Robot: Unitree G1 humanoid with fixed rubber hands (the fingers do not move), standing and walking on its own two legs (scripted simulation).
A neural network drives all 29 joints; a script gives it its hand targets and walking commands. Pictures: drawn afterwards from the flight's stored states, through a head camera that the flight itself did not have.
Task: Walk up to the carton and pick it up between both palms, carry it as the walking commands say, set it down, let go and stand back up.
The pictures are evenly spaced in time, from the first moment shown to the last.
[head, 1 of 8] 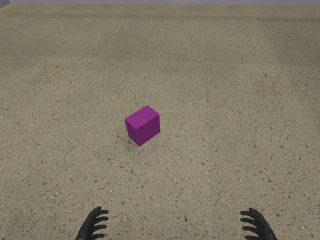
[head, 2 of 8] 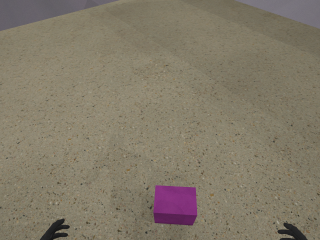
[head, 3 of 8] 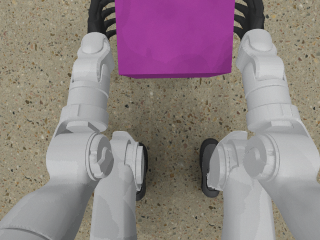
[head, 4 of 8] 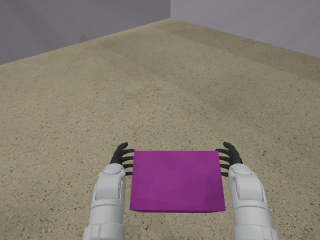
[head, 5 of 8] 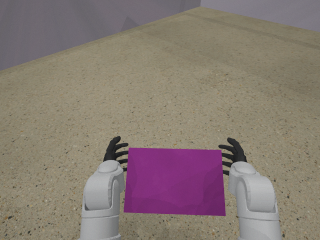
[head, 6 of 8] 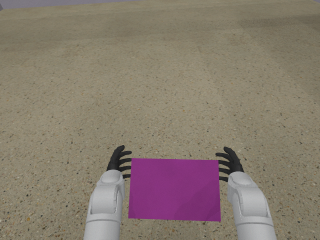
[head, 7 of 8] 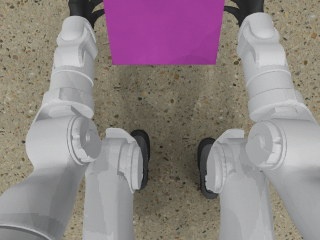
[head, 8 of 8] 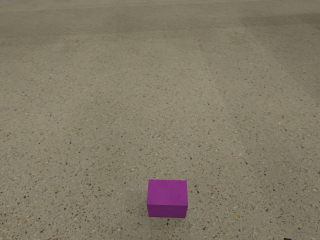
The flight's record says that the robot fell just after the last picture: no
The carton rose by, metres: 0.68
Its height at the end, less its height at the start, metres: +0.00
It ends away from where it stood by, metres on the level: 1.54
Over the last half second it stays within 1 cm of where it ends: yes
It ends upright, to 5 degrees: yes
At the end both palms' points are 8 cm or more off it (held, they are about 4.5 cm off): yes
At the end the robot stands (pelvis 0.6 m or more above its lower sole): yes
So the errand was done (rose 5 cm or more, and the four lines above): yes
